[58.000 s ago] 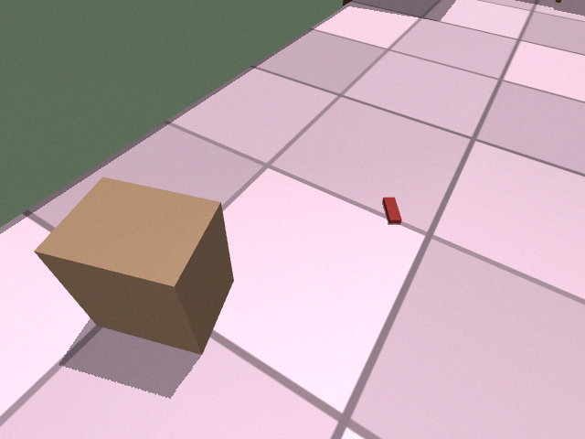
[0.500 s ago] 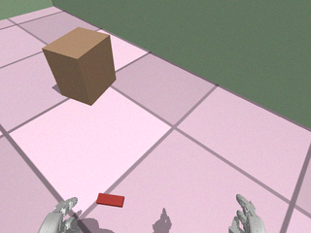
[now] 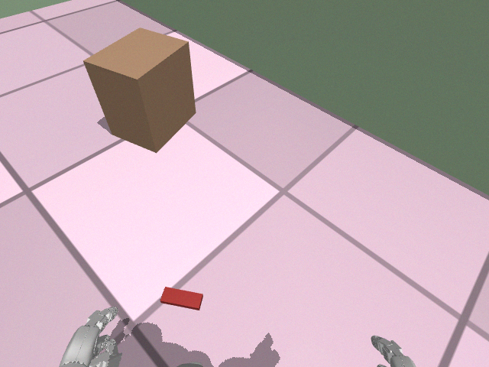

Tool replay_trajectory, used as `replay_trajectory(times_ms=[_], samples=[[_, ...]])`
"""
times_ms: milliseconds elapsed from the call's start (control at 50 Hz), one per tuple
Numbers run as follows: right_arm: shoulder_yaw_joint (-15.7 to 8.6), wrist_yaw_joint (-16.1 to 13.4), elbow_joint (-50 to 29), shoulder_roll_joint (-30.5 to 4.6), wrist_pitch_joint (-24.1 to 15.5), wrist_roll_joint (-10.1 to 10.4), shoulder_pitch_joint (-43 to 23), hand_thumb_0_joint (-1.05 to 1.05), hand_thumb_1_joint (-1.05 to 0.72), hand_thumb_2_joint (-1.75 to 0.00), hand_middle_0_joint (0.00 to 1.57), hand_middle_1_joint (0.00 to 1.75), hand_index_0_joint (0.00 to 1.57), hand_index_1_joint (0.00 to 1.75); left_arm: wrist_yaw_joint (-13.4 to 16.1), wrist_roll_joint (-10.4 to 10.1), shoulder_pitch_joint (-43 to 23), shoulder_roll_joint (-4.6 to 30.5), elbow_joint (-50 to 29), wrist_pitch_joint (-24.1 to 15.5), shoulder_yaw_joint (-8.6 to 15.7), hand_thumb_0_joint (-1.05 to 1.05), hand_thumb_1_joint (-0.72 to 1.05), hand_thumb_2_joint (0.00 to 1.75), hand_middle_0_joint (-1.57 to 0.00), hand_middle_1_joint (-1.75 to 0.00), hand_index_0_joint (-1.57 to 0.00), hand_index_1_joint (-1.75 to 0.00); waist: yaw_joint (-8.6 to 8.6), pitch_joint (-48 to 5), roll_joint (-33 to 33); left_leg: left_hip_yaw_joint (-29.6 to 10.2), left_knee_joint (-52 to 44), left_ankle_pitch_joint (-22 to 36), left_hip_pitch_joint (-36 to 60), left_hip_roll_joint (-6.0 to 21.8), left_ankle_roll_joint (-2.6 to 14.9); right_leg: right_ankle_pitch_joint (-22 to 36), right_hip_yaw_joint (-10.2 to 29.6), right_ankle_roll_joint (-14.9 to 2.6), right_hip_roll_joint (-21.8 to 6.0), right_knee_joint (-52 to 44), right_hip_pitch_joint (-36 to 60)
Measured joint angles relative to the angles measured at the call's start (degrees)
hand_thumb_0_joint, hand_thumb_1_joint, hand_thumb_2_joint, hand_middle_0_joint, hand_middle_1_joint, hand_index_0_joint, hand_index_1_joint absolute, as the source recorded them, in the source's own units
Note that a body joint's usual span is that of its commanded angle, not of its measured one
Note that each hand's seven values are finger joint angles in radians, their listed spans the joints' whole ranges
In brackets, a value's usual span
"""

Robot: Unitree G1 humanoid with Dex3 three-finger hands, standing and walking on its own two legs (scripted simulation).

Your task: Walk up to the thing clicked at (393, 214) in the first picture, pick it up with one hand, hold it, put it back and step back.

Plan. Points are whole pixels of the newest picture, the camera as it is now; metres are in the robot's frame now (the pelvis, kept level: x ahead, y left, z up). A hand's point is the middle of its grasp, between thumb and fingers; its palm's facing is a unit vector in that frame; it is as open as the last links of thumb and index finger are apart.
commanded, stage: stand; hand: left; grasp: from above
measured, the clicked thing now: (182, 298) +0.46 +0.24 -0.72
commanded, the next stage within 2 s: none
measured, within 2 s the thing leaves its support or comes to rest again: neither
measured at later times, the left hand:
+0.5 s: hand out of the picture +0.04 +0.25 -0.12, palm faces +0.02 -0.95 -0.32, open 7.4 cm
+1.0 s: hand out of the picture +0.06 +0.23 -0.11, palm faces +0.01 -0.95 -0.33, open 7.4 cm
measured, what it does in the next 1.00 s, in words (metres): stands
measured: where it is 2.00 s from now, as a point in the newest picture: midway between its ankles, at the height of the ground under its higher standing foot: outside the picture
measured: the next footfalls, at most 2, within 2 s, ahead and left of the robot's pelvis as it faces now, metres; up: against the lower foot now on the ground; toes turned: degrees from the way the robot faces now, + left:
none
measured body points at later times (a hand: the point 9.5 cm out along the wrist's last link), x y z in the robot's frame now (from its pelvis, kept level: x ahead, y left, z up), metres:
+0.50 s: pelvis +0.00 +0.01 +0.04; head +0.00 +0.01 +0.49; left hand +0.04 +0.29 -0.10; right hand +0.06 -0.26 -0.10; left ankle +0.02 +0.12 -0.70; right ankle +0.01 -0.14 -0.70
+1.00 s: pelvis +0.00 +0.00 +0.05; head +0.00 -0.01 +0.50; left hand +0.06 +0.28 -0.09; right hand +0.06 -0.29 -0.09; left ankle +0.02 +0.12 -0.70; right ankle +0.01 -0.14 -0.70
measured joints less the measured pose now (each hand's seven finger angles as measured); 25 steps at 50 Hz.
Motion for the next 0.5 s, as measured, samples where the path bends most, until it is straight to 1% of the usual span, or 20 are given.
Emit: replay_trajectory(times_ms=[40, 100, 160, 220, 360, 500], samples=[[-1.0, 0.8, 2.0, -0.3, 0.9, 0.6, 0.0, 0.01, -0.90, -0.89, 0.21, 0.30, 0.21, 0.30, 0.1, 0.0, -0.7, 0.5, 5.5, -1.6, 0.6, 0.01, 0.90, 0.90, -0.20, -0.30, -0.20, -0.30, -0.06, 0.6, -0.4, 0.3, -2.2, 0.9, 2.1, -0.3, 0.14, 0.8, 0.2, 0.22, -0.3, -1.8, 1.9], [-2.0, 1.2, 4.7, -0.7, 1.8, 0.6, 0.6, 0.01, -0.90, -0.89, 0.21, 0.30, 0.21, 0.30, 0.4, 0.0, -1.0, 0.9, 12.6, -3.1, 1.4, 0.01, 0.90, 0.90, -0.20, -0.30, -0.20, -0.30, -0.21, 1.1, -0.5, 0.5, -5.2, 2.1, 5.1, -0.4, 0.38, 2.1, 0.4, 0.50, -0.5, -4.8, 4.8], [-2.6, 1.2, 7.2, -1.1, 2.5, 0.7, 1.3, 0.01, -0.90, -0.89, 0.21, 0.30, 0.21, 0.30, 0.4, -0.1, -1.0, 0.7, 18.4, -4.1, 1.9, 0.01, 0.90, 0.90, -0.20, -0.30, -0.20, -0.30, -0.25, 1.6, 0.0, 0.6, -8.0, 3.3, 7.7, -0.3, 0.57, 3.7, 0.3, 0.74, -0.3, -8.4, 7.7], [-2.6, 1.0, 9.6, -1.0, 3.0, 1.0, 1.8, 0.01, -0.90, -0.89, 0.21, 0.30, 0.21, 0.30, 0.3, -0.2, -0.7, 0.4, 23.1, -4.8, 2.0, 0.01, 0.90, 0.90, -0.20, -0.30, -0.20, -0.30, -0.25, 2.0, 0.3, 0.6, -11.2, 4.7, 10.3, -0.3, 0.70, 5.4, 0.2, 0.92, -0.3, -12.2, 10.6], [-2.0, 0.6, 14.2, 0.0, 3.5, 1.6, 1.9, 0.01, -0.90, -0.89, 0.21, 0.30, 0.21, 0.30, 0.2, -0.8, -0.7, -0.4, 31.2, -5.6, 1.6, 0.01, 0.90, 0.90, -0.20, -0.30, -0.20, -0.30, -0.02, 2.8, 0.4, 1.1, -19.5, 8.6, 16.4, -0.7, 0.89, 9.3, 0.5, 1.20, -0.6, -20.1, 16.4], [-1.8, 0.6, 16.8, 0.4, 3.8, 2.1, 0.8, 0.01, -0.90, -0.89, 0.21, 0.30, 0.21, 0.30, 0.0, -0.7, -1.7, -0.5, 35.7, -6.1, 1.3, 0.01, 0.90, 0.90, -0.20, -0.30, -0.20, -0.30, -0.12, 3.1, 0.9, 1.2, -24.6, 11.3, 19.7, -0.8, 0.74, 11.7, 0.4, 1.19, -0.7, -24.6, 19.3]])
